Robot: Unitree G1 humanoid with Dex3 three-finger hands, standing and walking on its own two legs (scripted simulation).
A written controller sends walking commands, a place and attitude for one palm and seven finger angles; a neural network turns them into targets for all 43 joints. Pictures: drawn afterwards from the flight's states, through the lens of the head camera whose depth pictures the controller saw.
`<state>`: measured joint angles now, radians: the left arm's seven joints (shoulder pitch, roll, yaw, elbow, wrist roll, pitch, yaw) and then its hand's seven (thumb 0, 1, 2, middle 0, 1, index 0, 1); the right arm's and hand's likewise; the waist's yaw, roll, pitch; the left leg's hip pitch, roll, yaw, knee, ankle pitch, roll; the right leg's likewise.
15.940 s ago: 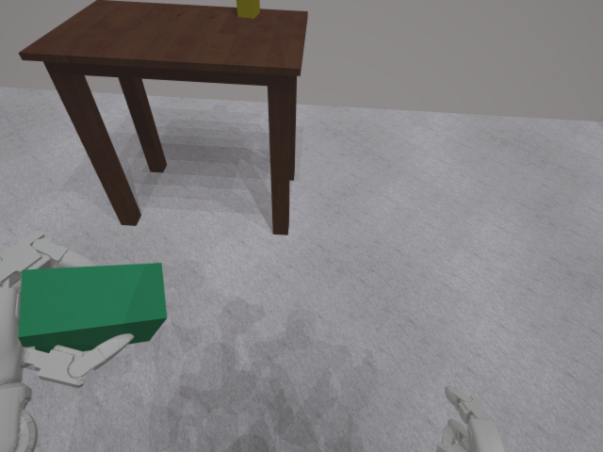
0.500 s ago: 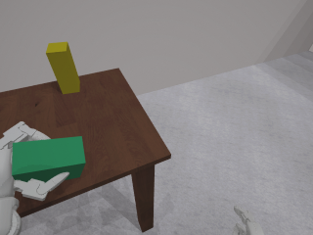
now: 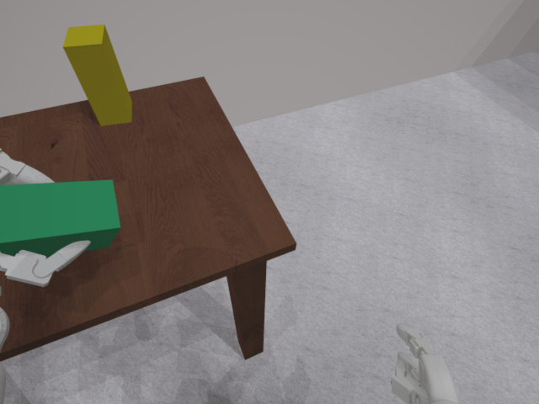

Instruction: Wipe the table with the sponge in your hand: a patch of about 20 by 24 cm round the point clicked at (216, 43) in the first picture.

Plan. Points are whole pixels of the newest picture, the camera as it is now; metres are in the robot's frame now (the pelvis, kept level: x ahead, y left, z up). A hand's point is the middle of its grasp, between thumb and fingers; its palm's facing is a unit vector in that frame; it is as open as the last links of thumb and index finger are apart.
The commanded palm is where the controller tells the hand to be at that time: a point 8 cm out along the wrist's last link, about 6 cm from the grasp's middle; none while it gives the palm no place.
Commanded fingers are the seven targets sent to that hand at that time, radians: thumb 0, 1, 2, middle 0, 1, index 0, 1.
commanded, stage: look again from close up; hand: left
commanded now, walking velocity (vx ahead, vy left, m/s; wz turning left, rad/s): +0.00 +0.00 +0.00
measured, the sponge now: (74, 220) +0.27 +0.27 +0.16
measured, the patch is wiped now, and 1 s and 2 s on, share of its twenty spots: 0.00 0.00 0.00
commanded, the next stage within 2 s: come to a stop and stand still in 0.14 s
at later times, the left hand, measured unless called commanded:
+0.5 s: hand (24, 237) +0.23 +0.30 +0.17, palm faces +0.38 -0.86 -0.34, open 9.6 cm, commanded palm +0.17 +0.34 +0.18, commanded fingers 0.00 0.10 1.30 -1.20 -1.60 -1.20 -1.60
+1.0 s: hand (28, 241) +0.23 +0.29 +0.17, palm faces +0.35 -0.85 -0.40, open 9.6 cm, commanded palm +0.16 +0.33 +0.18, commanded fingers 0.00 0.10 1.30 -1.20 -1.60 -1.20 -1.60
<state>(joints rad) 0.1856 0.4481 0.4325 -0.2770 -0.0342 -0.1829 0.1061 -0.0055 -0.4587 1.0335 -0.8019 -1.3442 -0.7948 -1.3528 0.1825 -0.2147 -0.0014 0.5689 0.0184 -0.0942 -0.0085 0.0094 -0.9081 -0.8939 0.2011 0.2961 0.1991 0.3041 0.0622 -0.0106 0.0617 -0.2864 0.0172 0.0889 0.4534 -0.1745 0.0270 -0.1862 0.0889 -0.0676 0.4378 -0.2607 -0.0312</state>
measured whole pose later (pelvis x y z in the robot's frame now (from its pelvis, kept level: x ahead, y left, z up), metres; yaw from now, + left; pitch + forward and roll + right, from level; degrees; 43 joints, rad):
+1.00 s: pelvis +0.00 +0.05 +0.00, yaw -1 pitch +1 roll -1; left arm 0.40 0.37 0.38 -0.44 -0.04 -0.24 0.08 -0.01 -0.46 1.04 -0.80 -1.35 -0.79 -1.36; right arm 0.23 -0.21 0.01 0.56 0.01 -0.14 0.01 0.01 -0.91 -0.89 0.20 0.30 0.20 0.30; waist 0.00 0.00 0.03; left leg -0.30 -0.03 0.13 0.47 -0.20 0.09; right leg -0.20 0.04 -0.04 0.45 -0.27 -0.03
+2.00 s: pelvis +0.01 +0.07 +0.00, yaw +0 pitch +0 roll -2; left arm 0.43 0.37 0.35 -0.47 -0.03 -0.18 0.11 -0.01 -0.45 1.04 -0.79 -1.35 -0.79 -1.36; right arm 0.23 -0.19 0.02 0.58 0.00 -0.11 -0.04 0.01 -0.91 -0.89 0.20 0.30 0.20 0.30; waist 0.01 -0.02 0.03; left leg -0.23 -0.06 0.11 0.41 -0.18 0.11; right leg -0.12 0.02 -0.04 0.37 -0.25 0.00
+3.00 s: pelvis +0.02 +0.07 +0.00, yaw +0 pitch +0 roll -2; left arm 0.42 0.38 0.36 -0.48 -0.04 -0.18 0.10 -0.01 -0.45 1.04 -0.79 -1.36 -0.78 -1.36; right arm 0.20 -0.20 0.02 0.56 0.01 -0.08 -0.04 0.01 -0.91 -0.89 0.20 0.30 0.20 0.30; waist 0.02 -0.03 0.02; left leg -0.25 -0.05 0.11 0.47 -0.23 0.11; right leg -0.12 0.03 -0.04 0.40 -0.28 0.00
